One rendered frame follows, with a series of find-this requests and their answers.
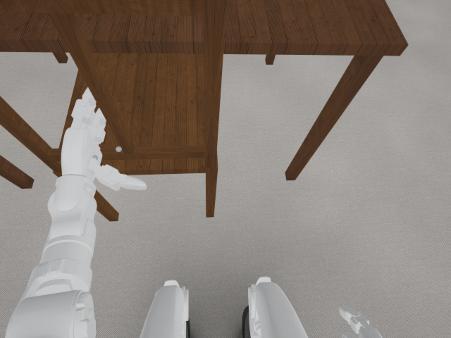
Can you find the table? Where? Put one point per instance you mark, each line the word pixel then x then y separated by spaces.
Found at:
pixel 365 29

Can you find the right robot shin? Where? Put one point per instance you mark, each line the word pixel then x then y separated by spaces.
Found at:
pixel 255 328

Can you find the robot left hand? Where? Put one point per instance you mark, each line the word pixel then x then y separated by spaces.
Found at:
pixel 81 142

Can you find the chair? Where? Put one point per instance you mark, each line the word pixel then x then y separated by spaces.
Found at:
pixel 161 109

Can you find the robot left thigh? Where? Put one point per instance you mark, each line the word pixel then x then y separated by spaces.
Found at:
pixel 167 314

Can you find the robot left upper arm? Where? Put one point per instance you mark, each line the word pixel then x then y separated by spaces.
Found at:
pixel 60 315

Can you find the robot right hand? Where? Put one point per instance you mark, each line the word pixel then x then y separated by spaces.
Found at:
pixel 359 323

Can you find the robot left forearm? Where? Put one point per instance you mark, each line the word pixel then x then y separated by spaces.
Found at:
pixel 67 254

